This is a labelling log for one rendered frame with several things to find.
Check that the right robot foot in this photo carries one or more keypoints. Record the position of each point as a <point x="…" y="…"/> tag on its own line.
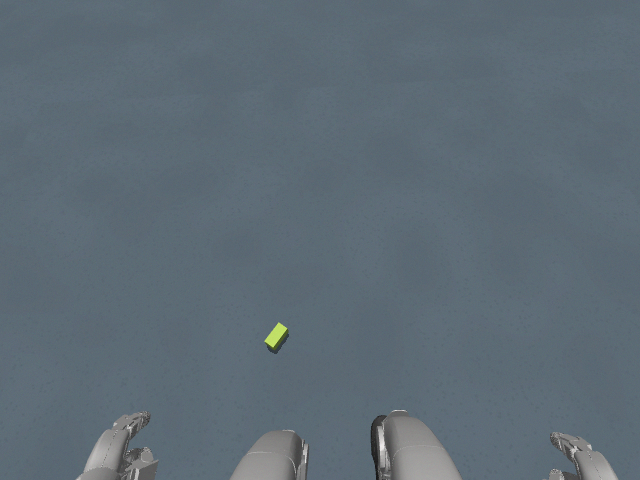
<point x="377" y="422"/>

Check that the right robot hand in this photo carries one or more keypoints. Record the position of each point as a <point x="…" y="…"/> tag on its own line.
<point x="590" y="465"/>

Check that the left robot hand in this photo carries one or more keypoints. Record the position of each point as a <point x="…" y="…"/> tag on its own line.
<point x="110" y="451"/>

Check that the small box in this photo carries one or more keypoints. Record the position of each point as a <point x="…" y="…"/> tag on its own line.
<point x="276" y="336"/>

